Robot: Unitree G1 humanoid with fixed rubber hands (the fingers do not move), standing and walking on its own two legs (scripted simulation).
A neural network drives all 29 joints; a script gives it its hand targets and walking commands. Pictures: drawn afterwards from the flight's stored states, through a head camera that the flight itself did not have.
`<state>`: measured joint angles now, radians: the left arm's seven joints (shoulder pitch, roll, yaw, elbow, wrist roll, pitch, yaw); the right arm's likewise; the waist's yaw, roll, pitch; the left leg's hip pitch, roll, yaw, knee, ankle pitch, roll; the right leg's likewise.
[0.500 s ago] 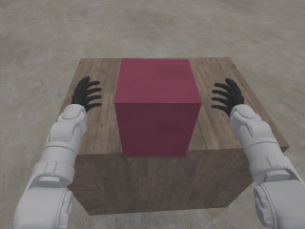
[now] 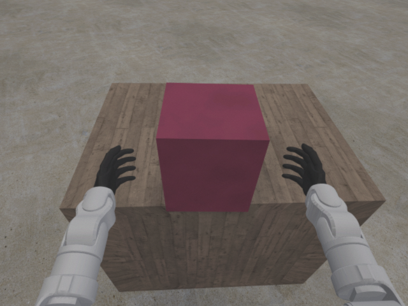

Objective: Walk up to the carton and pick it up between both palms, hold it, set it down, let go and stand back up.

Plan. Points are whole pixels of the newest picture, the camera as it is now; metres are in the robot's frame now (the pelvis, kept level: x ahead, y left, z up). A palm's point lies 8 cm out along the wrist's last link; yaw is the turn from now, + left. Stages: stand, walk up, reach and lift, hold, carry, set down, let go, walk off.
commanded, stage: set down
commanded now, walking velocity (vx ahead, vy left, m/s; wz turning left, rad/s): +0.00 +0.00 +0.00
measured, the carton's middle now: (208, 149) +0.49 +0.01 +0.05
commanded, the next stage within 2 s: none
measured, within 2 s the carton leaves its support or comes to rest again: neither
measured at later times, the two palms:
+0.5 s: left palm (103, 231) +0.27 +0.22 +0.03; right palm (320, 230) +0.28 -0.21 +0.04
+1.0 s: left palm (99, 262) +0.23 +0.22 -0.01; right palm (317, 262) +0.24 -0.20 -0.01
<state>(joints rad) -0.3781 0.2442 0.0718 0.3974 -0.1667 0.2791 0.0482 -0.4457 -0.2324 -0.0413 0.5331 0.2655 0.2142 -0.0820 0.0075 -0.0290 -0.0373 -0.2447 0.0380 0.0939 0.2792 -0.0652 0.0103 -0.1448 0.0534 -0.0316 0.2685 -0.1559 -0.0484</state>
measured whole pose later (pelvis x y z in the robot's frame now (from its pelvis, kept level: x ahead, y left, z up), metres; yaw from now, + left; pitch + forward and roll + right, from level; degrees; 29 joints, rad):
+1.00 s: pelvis +0.03 +0.00 +0.00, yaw -1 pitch +2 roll +0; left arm 0.22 0.23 -0.03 0.17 -0.15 0.13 0.04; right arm 0.21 -0.19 0.03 0.27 0.21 0.04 -0.03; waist 0.04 -0.04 -0.06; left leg -0.19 0.03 0.12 0.27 -0.11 0.00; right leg -0.09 0.05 0.00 0.24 -0.18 -0.04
